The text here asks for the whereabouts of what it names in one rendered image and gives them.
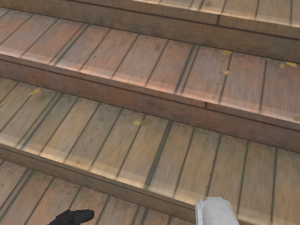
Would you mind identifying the left robot hand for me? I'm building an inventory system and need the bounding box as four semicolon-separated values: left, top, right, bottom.
47;209;95;225

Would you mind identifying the right robot thigh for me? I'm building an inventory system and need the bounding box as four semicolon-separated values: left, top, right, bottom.
195;197;240;225

